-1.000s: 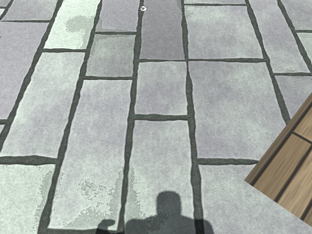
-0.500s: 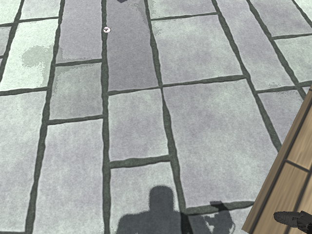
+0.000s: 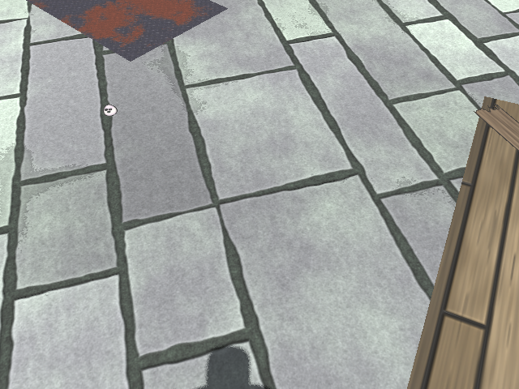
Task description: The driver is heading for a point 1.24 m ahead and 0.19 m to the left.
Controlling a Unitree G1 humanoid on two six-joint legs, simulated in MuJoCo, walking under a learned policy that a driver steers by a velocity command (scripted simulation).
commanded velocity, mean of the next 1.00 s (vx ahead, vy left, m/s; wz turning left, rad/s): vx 0.26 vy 0.00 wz -0.01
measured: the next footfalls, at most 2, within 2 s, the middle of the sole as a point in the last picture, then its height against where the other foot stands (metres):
right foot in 0.92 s outside the picture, level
left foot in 1.50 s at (237, 315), level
